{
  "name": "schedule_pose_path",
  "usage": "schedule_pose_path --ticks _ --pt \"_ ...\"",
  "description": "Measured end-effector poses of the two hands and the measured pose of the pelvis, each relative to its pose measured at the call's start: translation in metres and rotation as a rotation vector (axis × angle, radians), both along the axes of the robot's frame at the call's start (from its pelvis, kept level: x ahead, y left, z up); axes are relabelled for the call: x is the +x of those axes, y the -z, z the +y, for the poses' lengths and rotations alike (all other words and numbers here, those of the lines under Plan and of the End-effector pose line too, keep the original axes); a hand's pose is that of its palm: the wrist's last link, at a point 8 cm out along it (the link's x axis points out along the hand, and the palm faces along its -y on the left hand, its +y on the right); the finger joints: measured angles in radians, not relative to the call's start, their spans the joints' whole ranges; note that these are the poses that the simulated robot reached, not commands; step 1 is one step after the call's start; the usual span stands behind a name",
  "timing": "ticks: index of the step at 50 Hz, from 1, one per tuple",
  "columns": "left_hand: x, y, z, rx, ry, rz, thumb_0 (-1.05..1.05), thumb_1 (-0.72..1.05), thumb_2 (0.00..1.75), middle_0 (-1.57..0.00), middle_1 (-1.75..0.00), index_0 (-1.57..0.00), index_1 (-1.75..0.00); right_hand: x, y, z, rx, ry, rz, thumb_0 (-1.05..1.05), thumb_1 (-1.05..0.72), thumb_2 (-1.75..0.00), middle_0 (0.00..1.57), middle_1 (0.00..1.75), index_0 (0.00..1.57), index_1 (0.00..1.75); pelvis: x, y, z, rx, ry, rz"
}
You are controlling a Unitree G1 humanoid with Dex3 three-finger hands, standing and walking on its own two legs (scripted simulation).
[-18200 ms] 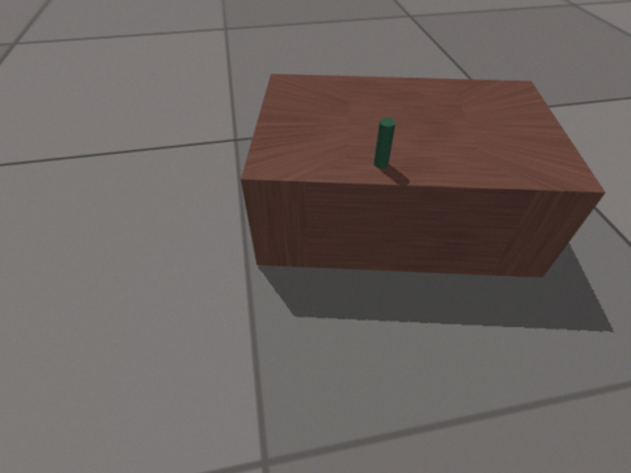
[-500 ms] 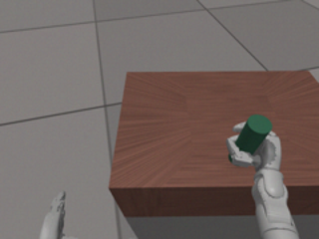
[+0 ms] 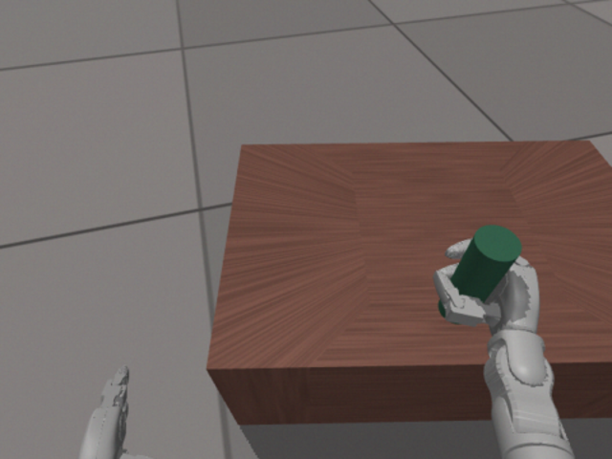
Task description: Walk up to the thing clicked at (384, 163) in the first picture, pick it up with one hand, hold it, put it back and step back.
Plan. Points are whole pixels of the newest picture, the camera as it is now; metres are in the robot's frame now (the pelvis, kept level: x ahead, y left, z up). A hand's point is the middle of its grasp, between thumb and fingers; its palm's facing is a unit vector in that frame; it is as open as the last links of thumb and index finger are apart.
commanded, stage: crouch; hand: right
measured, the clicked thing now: (473, 279) +0.33 -0.18 +0.08
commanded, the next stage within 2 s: lower in 1.12 s
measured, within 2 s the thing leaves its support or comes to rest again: neither
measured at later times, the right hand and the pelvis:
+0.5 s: hand (445, 284) +0.38 -0.19 -0.02, palm faces +0.21 +0.98 +0.01, open 6.4 cm; pelvis -0.01 +0.00 -0.04, yaw +1 degrees
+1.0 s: hand (440, 281) +0.43 -0.20 -0.08, palm faces +0.22 +0.98 +0.00, open 6.4 cm; pelvis -0.01 -0.01 -0.08, yaw +1 degrees
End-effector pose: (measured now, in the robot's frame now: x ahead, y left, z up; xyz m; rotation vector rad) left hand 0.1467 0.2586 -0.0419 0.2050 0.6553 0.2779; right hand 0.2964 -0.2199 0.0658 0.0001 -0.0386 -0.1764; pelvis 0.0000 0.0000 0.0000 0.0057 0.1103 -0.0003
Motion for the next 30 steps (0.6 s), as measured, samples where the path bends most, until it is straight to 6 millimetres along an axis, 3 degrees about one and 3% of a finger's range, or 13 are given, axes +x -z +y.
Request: schedule_pose_path --ticks 5,12,16,21,30 --pt "0.000 -0.003 0.001 0.000 0.000 -0.008 -0.01 -0.52 0.06 -0.06 -0.06 -0.06 -0.06 0.003 0.009 -0.001 0.018 -0.001 0.032 -0.02 -0.04 -1.11 0.95 1.08 0.94 1.10 -0.001 0.000 0.000 -0.002 -0.002 0.003" --pt "-0.011 0.003 0.009 0.032 -0.013 0.028 -0.01 -0.52 0.05 -0.05 -0.06 -0.05 -0.05 0.011 0.039 -0.007 0.030 0.017 0.084 -0.02 -0.04 -1.11 0.95 1.08 0.94 1.10 -0.007 0.007 0.001 -0.002 -0.002 0.038" --pt "-0.013 0.008 0.013 0.069 -0.012 0.035 -0.01 -0.52 0.05 -0.05 -0.06 -0.05 -0.05 0.024 0.059 -0.010 0.033 0.029 0.086 -0.02 -0.04 -1.11 0.95 1.08 0.94 1.10 -0.012 0.016 0.001 -0.001 -0.006 0.081" --pt "-0.011 0.011 0.004 0.084 0.022 0.022 -0.01 -0.52 0.05 -0.05 -0.06 -0.06 -0.05 0.043 0.080 -0.012 0.021 0.025 0.085 -0.02 -0.04 -1.11 0.95 1.08 0.94 1.10 -0.014 0.028 0.001 0.003 -0.009 0.129" --pt "-0.021 0.014 0.001 0.123 0.038 0.028 -0.01 -0.52 0.06 -0.06 -0.06 -0.06 -0.06 0.070 0.099 -0.023 0.028 0.043 0.059 -0.02 -0.03 -1.12 0.95 1.08 0.95 1.10 -0.013 0.046 -0.004 0.017 -0.010 0.192"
